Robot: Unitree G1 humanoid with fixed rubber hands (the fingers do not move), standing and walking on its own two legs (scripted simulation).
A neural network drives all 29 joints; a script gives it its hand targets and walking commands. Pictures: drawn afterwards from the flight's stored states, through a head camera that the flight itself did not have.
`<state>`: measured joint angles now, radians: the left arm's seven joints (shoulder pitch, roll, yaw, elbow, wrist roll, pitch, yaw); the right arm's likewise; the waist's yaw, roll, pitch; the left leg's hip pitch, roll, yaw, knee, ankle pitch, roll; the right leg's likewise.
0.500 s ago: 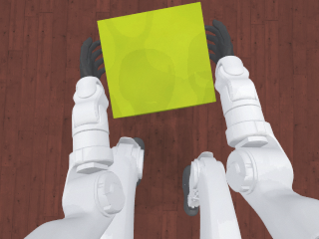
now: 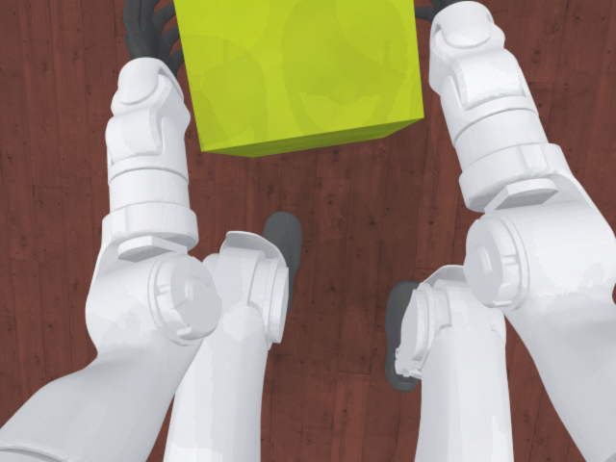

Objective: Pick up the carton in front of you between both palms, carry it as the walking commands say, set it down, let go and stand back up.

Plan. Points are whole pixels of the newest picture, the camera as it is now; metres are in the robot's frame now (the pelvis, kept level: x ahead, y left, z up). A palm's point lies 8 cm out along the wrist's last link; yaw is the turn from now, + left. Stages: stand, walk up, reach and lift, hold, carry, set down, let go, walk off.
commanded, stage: set down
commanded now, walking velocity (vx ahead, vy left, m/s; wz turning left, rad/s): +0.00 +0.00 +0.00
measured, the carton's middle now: (303, 60) +0.52 +0.12 -0.23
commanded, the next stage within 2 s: none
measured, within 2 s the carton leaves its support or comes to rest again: rests again in 1.20 s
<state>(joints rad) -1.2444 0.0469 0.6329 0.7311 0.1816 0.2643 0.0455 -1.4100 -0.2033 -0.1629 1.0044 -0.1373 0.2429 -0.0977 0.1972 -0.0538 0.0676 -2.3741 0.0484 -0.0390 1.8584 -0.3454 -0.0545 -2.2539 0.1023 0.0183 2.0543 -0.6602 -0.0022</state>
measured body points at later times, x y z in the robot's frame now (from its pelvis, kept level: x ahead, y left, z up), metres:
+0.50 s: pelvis +0.00 +0.00 -0.03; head +0.36 +0.00 +0.24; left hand +0.50 +0.27 -0.17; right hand +0.57 -0.03 -0.21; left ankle +0.16 +0.15 -0.38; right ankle +0.07 -0.11 -0.38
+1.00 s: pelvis +0.00 +0.00 -0.03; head +0.37 -0.02 +0.22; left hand +0.50 +0.27 -0.19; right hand +0.57 -0.03 -0.23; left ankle +0.16 +0.15 -0.38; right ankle +0.07 -0.11 -0.38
